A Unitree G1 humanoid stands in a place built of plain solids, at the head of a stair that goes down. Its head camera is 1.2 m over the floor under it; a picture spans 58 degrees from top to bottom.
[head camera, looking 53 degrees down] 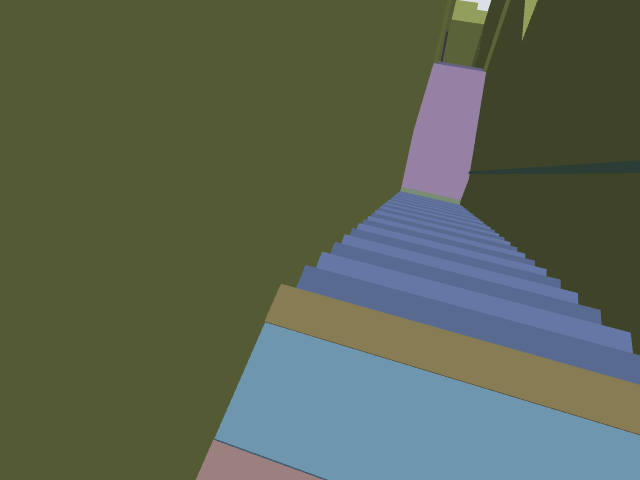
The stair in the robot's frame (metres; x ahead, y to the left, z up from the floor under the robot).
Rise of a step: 0.21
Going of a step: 0.22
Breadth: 1.30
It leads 18 degrees to the right of straight ahead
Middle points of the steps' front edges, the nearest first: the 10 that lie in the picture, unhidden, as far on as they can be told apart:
0.53 -0.49 0.00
0.74 -0.56 -0.20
0.95 -0.63 -0.41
1.16 -0.70 -0.62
1.37 -0.77 -0.82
1.58 -0.83 -1.03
1.79 -0.90 -1.24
2.00 -0.97 -1.44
2.21 -1.04 -1.65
2.42 -1.10 -1.85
